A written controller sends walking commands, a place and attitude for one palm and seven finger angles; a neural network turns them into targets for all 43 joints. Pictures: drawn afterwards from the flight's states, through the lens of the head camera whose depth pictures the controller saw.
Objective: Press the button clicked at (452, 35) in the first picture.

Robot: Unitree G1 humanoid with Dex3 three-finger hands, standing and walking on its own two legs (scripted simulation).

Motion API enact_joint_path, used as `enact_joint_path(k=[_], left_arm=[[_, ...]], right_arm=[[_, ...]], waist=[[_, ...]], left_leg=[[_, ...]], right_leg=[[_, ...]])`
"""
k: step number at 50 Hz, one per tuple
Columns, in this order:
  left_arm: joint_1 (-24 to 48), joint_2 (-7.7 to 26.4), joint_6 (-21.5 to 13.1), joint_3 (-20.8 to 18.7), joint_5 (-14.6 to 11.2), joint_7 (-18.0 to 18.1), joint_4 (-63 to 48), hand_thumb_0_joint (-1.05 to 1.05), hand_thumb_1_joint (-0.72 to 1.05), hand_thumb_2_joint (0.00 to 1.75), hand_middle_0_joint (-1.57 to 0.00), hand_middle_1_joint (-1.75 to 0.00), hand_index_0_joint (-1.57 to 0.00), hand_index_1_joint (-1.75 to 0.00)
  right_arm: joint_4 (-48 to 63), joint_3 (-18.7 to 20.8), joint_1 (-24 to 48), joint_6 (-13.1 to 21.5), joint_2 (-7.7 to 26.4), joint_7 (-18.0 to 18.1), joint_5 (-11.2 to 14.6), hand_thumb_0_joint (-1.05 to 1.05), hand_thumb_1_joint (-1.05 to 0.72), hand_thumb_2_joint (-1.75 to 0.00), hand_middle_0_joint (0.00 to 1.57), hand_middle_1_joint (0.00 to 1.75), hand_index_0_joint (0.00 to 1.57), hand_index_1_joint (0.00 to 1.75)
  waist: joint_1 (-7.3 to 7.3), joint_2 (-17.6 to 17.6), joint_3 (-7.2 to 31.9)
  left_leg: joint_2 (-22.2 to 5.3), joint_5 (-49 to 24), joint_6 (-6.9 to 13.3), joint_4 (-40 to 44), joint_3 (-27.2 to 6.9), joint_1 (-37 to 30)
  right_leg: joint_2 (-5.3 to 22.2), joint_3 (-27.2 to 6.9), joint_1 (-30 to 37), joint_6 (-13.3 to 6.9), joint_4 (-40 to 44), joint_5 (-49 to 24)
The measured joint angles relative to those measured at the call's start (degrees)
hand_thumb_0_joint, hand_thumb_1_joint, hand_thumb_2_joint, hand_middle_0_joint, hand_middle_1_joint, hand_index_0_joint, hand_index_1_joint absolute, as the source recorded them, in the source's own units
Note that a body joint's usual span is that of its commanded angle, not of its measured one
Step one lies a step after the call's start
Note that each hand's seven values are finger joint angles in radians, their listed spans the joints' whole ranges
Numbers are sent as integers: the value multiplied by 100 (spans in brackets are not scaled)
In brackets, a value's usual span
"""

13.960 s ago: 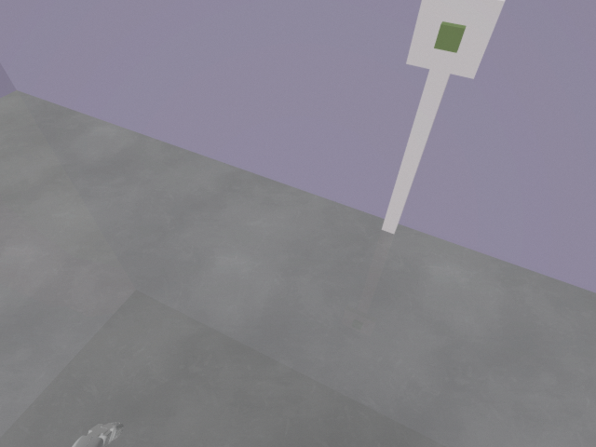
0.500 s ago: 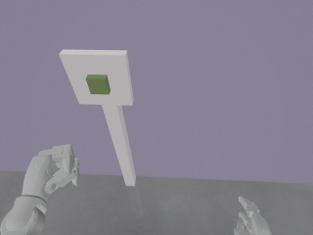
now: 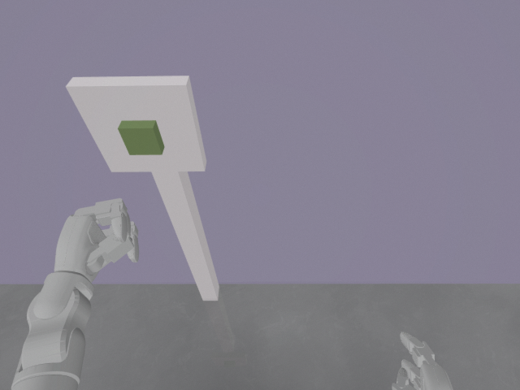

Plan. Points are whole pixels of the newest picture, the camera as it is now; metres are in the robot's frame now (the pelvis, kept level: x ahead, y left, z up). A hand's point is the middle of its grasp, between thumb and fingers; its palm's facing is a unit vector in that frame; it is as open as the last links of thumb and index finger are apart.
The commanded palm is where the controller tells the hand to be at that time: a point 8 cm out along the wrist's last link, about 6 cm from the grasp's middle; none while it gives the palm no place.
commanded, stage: aim a knuckle at the button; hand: left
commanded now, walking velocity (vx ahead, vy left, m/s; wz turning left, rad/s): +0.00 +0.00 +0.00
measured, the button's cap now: (142, 136) +0.52 +0.24 +0.11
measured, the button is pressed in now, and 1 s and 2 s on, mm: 0 0 0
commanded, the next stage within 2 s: press the button with the knuckle in 1.48 s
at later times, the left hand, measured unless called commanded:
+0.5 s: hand (144, 213) +0.36 +0.20 +0.08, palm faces +0.02 -1.00 -0.02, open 3.1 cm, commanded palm +0.34 +0.26 +0.08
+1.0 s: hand (163, 187) +0.42 +0.19 +0.07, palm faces +0.03 -1.00 -0.01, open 3.1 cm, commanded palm +0.38 +0.25 +0.08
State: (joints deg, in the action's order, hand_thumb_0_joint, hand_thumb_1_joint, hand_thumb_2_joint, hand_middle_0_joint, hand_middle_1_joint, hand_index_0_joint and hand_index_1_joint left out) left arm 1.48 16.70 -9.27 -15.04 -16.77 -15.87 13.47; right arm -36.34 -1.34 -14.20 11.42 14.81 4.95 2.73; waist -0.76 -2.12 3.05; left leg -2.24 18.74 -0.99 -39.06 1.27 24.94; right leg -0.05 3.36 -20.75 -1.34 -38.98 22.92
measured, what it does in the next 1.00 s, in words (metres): stands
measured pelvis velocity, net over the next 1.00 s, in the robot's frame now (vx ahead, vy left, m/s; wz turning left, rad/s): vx -0.01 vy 0.02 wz -0.04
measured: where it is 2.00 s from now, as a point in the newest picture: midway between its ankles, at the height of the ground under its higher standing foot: outside the picture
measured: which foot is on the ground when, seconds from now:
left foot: down 0.00-1.00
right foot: down 0.00-1.00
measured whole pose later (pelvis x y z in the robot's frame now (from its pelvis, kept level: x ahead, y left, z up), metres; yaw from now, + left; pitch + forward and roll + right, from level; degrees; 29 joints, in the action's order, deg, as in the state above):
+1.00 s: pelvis -0.01 +0.02 -0.01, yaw -2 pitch +11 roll -1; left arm 32.6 19.5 -19.1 -18.4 -9.4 -10.0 49.6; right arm -38.0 0.1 -21.3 -0.7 15.2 1.9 1.4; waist -5.5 -1.2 4.4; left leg -2.9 20.1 0.3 -45.1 2.9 36.0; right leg -0.4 1.5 -32.1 -0.4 -44.2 23.0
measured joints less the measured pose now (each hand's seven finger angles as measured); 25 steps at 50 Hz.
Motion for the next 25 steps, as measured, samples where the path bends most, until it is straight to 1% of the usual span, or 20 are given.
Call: enact_joint_path(k=[7,12,15,19,25], left_arm=[[-46,-78,-20,-16,136,228,59,1,90,90,-130,-150,-130,-150],[72,-129,-165,49,209,305,102,1,90,90,-130,-150,-130,-150],[346,-118,-237,96,251,329,304,1,90,90,-130,-150,-130,-150],[892,-86,-236,170,309,368,778,1,90,90,-130,-150,-130,-150],[1736,-62,-232,281,455,496,1627,1,90,90,-130,-150,-130,-150]], right_arm=[[83,71,-121,-217,-14,-110,-21,1,-91,-90,20,30,20,30],[51,78,-79,-309,-39,-127,-45,1,-91,-90,20,30,20,30],[6,58,-19,-363,-57,-121,-50,1,-91,-90,20,30,20,30],[-30,19,48,-448,-79,-106,-46,1,-91,-90,20,30,20,30],[-40,-33,36,-593,-98,-116,-52,1,-91,-90,21,30,20,30]], waist=[[-12,39,63],[13,55,16],[15,57,-9],[-11,53,-32],[-104,69,-35]], left_leg=[[25,67,52,7,91,-7],[40,91,85,-73,74,63],[55,90,102,-136,45,135],[76,67,122,-213,10,259],[90,26,145,-302,10,472]], right_leg=[[31,-89,-13,56,21,28],[46,-73,-45,86,2,24],[60,-44,-91,101,-33,19],[81,-9,-189,114,-92,2],[98,-11,-407,128,-197,-29]])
